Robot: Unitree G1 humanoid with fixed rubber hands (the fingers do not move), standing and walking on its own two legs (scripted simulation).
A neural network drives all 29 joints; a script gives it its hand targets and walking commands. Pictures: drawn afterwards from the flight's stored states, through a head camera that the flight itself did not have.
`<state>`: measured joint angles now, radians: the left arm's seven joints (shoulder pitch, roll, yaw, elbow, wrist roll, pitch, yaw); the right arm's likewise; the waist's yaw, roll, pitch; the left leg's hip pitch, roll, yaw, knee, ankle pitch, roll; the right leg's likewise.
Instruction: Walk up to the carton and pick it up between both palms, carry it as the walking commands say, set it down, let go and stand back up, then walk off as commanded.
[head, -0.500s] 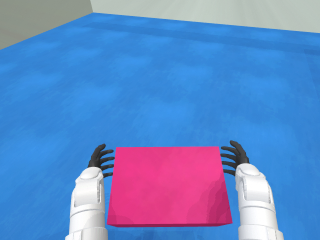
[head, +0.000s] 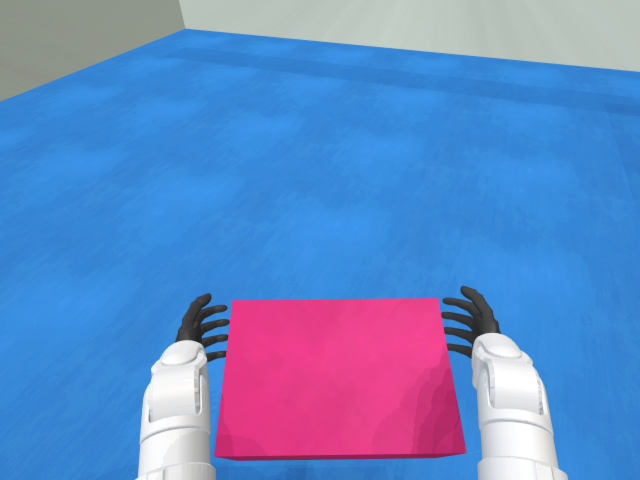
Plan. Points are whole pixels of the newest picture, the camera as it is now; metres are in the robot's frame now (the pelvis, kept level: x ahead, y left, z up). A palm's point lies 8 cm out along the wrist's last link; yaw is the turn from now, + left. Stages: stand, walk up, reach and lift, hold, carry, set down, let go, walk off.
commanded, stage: hold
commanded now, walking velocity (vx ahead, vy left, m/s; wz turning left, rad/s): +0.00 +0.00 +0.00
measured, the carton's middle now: (335, 380) +0.28 +0.00 -0.05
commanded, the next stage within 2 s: carry in 0.32 s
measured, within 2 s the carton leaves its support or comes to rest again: neither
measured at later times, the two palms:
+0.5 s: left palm (203, 328) +0.30 +0.18 +0.05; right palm (487, 331) +0.29 -0.19 +0.05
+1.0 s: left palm (258, 220) +0.49 +0.12 +0.08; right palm (483, 221) +0.48 -0.24 +0.08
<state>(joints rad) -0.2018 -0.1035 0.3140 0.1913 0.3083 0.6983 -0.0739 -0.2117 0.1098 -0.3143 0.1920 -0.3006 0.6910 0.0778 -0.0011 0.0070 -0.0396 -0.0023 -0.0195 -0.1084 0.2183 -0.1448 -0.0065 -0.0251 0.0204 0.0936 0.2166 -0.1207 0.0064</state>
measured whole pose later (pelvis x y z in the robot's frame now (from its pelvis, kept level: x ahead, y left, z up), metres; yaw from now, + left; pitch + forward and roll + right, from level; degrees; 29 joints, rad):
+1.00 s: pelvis +0.25 -0.05 -0.02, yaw +2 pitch +7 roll +0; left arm -0.07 -0.13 0.15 -0.45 0.12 1.19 0.17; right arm -0.05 0.13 -0.20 -0.50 -0.09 1.21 -0.17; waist -0.04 0.03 -0.19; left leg -0.38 0.06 0.05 1.04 -0.45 -0.03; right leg -0.37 -0.01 -0.22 0.55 -0.31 -0.09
